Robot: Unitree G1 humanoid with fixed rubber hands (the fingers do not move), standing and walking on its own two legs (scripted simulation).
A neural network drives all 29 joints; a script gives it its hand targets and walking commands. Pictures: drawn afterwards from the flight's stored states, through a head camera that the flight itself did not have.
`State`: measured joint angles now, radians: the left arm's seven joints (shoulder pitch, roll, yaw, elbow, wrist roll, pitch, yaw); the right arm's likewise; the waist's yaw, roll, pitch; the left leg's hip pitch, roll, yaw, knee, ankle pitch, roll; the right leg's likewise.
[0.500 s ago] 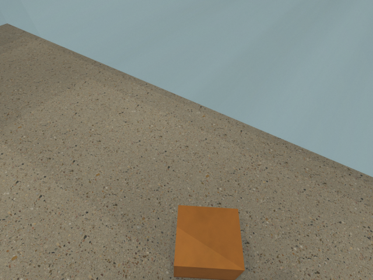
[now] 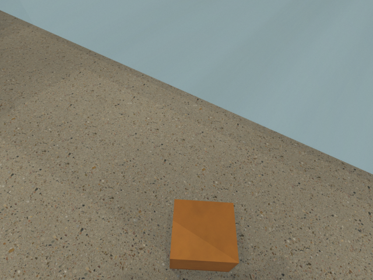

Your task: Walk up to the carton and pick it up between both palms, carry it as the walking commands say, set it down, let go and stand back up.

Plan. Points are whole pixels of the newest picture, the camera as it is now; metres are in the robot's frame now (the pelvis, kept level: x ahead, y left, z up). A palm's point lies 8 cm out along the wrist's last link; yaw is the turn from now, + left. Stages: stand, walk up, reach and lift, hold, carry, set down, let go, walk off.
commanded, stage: walk up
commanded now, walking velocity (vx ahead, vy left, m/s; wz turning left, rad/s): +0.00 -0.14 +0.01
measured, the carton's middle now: (201, 235) +0.42 -0.11 -0.68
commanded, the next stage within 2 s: stand in 1.86 s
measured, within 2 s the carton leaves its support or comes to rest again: neither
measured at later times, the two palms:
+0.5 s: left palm out of the picture +0.01 +0.19 -0.15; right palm out of the picture +0.04 -0.28 -0.15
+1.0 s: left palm out of the picture -0.01 +0.21 -0.15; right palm out of the picture +0.01 -0.27 -0.14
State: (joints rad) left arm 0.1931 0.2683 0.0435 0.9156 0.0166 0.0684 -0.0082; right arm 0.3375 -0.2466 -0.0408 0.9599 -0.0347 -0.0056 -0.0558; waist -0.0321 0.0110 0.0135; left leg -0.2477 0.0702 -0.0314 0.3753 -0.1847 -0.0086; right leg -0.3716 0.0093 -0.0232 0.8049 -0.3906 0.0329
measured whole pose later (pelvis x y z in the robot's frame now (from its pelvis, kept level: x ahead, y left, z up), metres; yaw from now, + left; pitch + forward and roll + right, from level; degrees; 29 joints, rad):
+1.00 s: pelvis +0.00 -0.03 -0.01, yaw -1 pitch +0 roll -1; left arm 0.29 0.20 0.05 1.10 0.01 0.04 0.03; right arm 0.29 -0.16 -0.04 1.05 -0.02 -0.01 -0.06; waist 0.00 -0.02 0.02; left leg -0.18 0.01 0.02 0.39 -0.22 0.02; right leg -0.24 -0.02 -0.05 0.64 -0.37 0.04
